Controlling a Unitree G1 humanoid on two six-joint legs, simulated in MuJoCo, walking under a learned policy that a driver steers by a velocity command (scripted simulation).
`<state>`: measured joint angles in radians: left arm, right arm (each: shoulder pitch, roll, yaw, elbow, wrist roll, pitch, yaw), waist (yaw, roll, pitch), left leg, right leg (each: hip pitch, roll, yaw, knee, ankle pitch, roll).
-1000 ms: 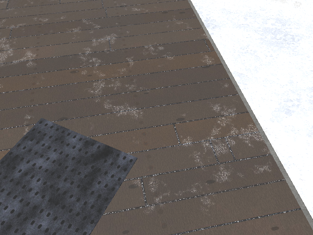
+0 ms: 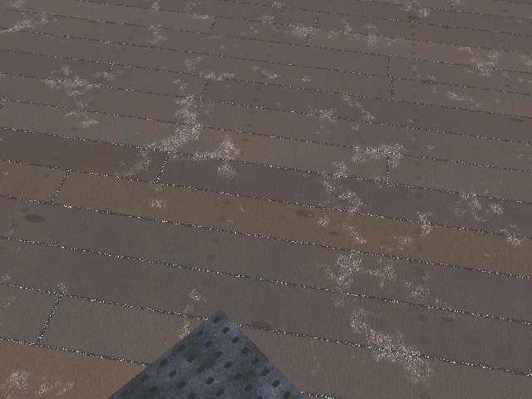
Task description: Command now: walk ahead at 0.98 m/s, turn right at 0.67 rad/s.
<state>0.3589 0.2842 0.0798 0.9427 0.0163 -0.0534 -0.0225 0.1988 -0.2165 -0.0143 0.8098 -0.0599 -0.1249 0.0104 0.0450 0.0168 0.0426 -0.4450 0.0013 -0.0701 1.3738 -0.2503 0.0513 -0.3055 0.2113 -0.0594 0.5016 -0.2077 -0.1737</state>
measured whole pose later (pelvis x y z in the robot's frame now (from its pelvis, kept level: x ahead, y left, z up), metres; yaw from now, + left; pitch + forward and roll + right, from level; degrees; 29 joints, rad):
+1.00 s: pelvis +0.84 -0.22 +0.02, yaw -24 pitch +0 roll -2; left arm 0.44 0.29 0.05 0.90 0.02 -0.11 -0.01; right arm 0.24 -0.28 -0.05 0.82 -0.01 -0.02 0.05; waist 0.02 0.04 0.02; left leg -0.73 0.13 0.00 1.17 -0.11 0.08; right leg 0.01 0.05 -0.20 0.30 -0.32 -0.04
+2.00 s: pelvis +1.72 -0.31 +0.01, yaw +19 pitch +3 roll -2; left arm 0.62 0.29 0.04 0.92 0.01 -0.09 -0.03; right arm -0.09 -0.29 0.02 0.57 -0.04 -0.05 0.09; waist 0.14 0.03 -0.01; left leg -0.68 0.04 -0.01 0.70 -0.07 0.07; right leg 0.12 -0.01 -0.06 0.17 -0.33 0.03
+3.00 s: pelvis +2.63 -0.24 -0.01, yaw -10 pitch +1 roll +1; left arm 0.41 0.34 0.05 0.87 0.05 -0.06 0.02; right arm 0.12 -0.28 -0.01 0.69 -0.01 -0.06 0.03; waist 0.02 -0.03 0.04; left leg -0.53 -0.07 0.10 0.58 -0.07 0.13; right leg 0.12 0.11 0.00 0.72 -0.35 -0.08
